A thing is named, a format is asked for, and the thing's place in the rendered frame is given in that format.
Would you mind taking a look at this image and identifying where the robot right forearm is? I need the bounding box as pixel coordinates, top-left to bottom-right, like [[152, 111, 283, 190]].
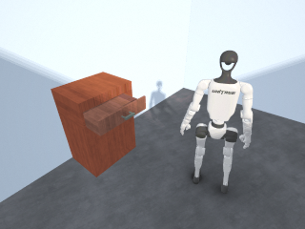
[[242, 110, 253, 136]]

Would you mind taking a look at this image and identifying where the robot left forearm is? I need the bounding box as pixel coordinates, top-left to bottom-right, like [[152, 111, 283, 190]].
[[183, 103, 196, 125]]

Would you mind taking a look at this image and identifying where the drawer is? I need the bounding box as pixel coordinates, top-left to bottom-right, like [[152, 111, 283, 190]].
[[83, 94, 146, 136]]

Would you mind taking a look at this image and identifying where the left robot hand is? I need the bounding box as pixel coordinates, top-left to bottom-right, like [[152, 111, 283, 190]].
[[180, 121, 191, 135]]

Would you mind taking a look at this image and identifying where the cabinet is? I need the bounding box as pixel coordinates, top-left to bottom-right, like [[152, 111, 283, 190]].
[[51, 72, 136, 177]]

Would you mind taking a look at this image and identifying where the robot left upper arm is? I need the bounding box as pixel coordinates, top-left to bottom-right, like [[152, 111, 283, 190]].
[[190, 79, 211, 112]]

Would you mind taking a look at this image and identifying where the right robot shin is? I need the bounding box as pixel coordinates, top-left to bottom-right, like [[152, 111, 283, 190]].
[[223, 148, 234, 185]]

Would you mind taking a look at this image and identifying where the handle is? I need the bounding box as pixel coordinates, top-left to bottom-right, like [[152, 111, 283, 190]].
[[121, 112, 135, 120]]

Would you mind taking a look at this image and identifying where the left robot thigh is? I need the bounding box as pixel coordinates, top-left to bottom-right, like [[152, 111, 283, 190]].
[[195, 123, 209, 156]]

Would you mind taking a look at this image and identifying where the robot right upper arm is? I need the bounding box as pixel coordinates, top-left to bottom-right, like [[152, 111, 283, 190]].
[[239, 81, 254, 119]]

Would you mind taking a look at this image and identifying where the right robot hand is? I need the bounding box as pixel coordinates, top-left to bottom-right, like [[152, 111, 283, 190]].
[[239, 134, 251, 149]]

